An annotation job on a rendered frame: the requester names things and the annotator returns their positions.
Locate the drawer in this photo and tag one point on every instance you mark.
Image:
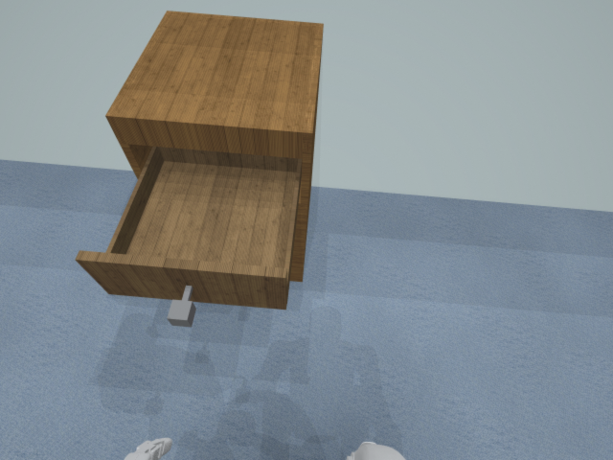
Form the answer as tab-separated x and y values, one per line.
221	222

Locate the left robot hand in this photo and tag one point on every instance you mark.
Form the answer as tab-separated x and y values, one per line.
151	450

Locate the cabinet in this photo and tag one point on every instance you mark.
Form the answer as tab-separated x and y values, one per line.
229	84

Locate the handle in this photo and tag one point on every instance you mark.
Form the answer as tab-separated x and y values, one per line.
182	311

